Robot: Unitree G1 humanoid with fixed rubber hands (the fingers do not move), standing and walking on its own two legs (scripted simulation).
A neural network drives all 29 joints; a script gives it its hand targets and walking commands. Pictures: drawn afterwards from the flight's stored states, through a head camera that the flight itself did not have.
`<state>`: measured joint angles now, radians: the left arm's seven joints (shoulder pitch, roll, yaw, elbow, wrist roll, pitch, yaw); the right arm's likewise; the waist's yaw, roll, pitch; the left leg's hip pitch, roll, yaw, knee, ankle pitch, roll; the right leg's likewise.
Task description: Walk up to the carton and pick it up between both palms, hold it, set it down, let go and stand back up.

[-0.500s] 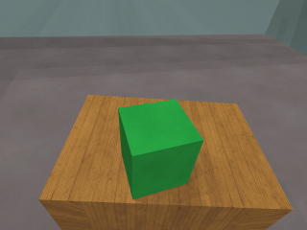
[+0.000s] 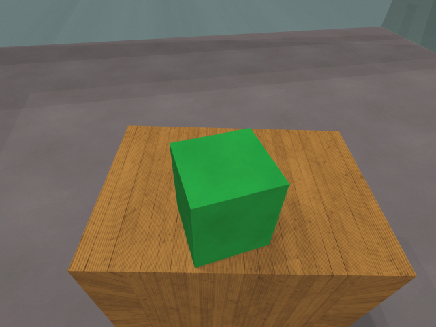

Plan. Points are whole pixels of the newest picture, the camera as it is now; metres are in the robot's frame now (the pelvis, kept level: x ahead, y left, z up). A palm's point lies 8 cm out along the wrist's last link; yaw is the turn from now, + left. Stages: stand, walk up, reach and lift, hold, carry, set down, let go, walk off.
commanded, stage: stand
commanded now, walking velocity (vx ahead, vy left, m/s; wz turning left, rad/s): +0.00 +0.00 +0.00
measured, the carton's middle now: (222, 197) +0.45 -0.01 -0.05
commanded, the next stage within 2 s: none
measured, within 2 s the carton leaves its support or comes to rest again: neither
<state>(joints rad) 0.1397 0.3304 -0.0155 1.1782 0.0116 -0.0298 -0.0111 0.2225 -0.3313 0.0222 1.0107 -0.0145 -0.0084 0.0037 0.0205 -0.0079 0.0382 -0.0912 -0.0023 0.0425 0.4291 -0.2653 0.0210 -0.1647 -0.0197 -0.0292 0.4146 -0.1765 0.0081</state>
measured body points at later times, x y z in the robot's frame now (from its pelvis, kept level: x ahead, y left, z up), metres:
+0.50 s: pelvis +0.01 +0.00 +0.00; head +0.01 +0.00 +0.45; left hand +0.09 +0.29 -0.14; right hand +0.07 -0.29 -0.13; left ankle -0.01 +0.10 -0.74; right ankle +0.04 -0.13 -0.74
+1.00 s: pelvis +0.02 +0.00 +0.01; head +0.02 +0.00 +0.45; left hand +0.09 +0.28 -0.14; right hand +0.09 -0.29 -0.12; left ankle -0.01 +0.10 -0.74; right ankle +0.04 -0.13 -0.74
